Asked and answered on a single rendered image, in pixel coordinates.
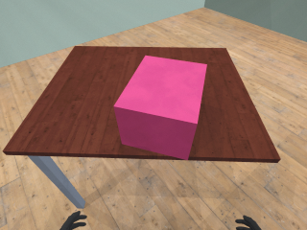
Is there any table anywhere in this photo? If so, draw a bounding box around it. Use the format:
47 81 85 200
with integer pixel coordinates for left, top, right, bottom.
3 46 281 209

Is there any robot right hand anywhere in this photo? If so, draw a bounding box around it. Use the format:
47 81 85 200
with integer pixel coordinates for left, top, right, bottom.
235 215 262 230

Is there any carton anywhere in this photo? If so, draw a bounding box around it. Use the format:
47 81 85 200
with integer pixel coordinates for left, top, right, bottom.
113 56 207 161

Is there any robot left hand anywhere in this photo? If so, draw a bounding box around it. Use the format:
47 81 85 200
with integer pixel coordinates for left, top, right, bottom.
60 211 87 230

